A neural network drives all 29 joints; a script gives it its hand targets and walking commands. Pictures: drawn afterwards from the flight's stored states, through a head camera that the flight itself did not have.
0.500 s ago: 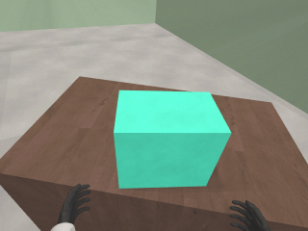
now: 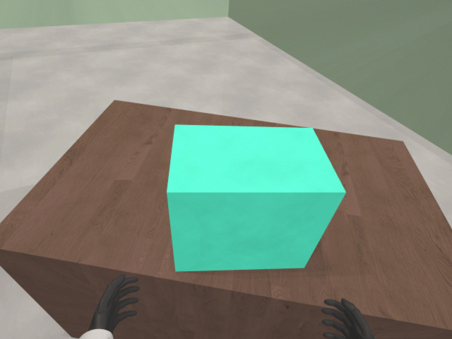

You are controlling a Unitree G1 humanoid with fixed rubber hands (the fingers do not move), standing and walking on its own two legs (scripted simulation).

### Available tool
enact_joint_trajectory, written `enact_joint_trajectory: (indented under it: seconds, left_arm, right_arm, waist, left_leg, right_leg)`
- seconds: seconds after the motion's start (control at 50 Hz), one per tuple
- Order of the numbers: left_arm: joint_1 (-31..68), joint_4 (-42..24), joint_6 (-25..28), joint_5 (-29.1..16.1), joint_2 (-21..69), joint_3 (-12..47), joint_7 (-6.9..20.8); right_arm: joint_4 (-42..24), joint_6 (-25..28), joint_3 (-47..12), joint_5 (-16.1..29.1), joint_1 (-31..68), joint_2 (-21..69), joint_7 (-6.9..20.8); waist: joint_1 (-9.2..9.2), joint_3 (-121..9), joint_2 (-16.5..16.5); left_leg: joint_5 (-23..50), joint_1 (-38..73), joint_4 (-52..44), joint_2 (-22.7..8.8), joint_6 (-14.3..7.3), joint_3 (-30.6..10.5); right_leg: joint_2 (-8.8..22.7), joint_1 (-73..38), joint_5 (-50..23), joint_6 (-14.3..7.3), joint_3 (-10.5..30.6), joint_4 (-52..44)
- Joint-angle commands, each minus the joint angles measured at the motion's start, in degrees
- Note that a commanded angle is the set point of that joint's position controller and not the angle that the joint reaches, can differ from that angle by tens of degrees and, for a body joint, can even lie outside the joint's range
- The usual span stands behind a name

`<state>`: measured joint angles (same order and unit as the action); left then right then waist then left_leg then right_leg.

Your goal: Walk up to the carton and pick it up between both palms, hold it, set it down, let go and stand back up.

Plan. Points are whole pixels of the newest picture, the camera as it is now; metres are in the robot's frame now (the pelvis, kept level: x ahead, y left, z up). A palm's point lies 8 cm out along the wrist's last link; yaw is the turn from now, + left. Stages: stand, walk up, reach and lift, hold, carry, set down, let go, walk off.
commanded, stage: set down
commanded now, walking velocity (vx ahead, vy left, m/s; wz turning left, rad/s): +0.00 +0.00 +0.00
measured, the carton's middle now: (243, 200) +0.43 +0.02 +0.02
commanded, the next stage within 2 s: let go in 0.60 s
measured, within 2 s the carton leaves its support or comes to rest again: neither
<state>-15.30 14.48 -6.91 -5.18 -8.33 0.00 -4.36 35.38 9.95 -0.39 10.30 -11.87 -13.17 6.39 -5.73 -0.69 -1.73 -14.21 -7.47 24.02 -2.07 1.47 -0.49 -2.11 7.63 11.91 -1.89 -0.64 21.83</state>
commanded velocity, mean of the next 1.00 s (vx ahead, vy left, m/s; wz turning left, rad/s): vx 0.00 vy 0.00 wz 0.00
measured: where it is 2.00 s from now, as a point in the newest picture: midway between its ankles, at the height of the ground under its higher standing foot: outside the picture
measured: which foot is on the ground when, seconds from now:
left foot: down 0.00-1.00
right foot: down 0.00-1.00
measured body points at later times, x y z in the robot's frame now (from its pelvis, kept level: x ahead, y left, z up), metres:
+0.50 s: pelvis +0.00 +0.00 +0.00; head -0.01 +0.02 +0.45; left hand +0.16 +0.22 -0.06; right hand +0.19 -0.21 -0.07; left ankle -0.01 +0.13 -0.74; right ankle +0.00 -0.10 -0.74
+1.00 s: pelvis +0.01 +0.00 +0.00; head +0.01 +0.02 +0.45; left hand +0.16 +0.22 -0.08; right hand +0.19 -0.21 -0.09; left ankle -0.01 +0.13 -0.74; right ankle +0.00 -0.10 -0.74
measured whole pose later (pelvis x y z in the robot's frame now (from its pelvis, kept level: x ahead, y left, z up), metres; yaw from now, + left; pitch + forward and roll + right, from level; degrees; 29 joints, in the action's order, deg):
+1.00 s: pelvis +0.01 +0.00 +0.00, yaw +0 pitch -2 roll -1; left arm -15.3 20.3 -9.7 -2.4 -8.8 0.1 -1.0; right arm 42.2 11.3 1.2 3.3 -11.9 -8.7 0.5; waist -5.7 1.8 -1.7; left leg -15.4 -6.4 24.0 -2.1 1.4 -0.5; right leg -2.1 6.5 13.0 -1.6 -0.6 21.6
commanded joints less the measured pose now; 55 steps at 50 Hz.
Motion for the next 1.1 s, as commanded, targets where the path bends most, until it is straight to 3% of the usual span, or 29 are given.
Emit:
enact_joint_trajectory:
  seconds: [0.0,0.5,0.66,1.02,1.04,1.08]
  left_arm:
    - [1.3,-3.3,0.9,2.7,-7.0,1.0,1.3]
    - [4.3,2.0,-2.5,4.6,-8.6,0.4,3.2]
    - [6.0,5.7,-2.2,5.0,-9.4,-0.3,4.0]
    - [7.5,5.9,-0.2,5.0,-9.6,-0.2,4.1]
    - [4.6,10.3,4.0,8.0,-21.1,-7.0,2.7]
    - [2.1,13.3,6.6,7.6,-20.8,-6.9,2.5]
  right_arm:
    - [-5.2,1.6,4.9,-5.0,0.3,-6.9,-2.2]
    - [0.5,0.5,5.9,-9.7,2.7,-3.6,-5.5]
    - [3.8,1.0,5.7,-10.9,3.7,-2.4,-6.6]
    - [6.3,3.9,6.2,-10.9,5.3,-2.8,-7.1]
    - [5.1,-0.9,7.4,-13.9,0.8,-16.9,-7.5]
    - [2.7,-4.5,7.1,-13.0,3.4,-14.7,-7.6]
  waist:
    - [6.96,2.8,-0.6]
    - [7.87,4.6,0.4]
    - [8.31,4.5,0.3]
    - [8.17,2.0,1.4]
    - [2.22,0.4,-1.5]
    - [3.38,-1.5,-0.6]
  left_leg:
    - [10.0,1.2,-5.1,2.4,-1.1,2.5]
    - [7.8,2.3,-3.4,2.3,-0.8,2.8]
    - [8.4,2.9,-2.7,2.4,-0.8,3.1]
    - [12.6,3.9,-1.3,2.5,-0.2,2.8]
    - [25.7,-5.3,0.1,-3.5,-3.4,-4.2]
    - [20.8,-3.4,0.5,-3.4,-4.1,-3.5]
  right_leg:
    - [2.0,-2.6,-7.1,0.0,1.2,-6.3]
    - [2.4,-1.7,-5.1,0.5,0.8,-5.7]
    - [2.9,-1.6,-7.3,1.0,0.8,-5.4]
    - [2.5,-2.7,-14.1,1.2,-0.4,-4.0]
    - [7.2,-6.3,-19.0,0.4,2.2,2.6]
    - [8.1,-5.2,-17.4,0.2,3.9,1.4]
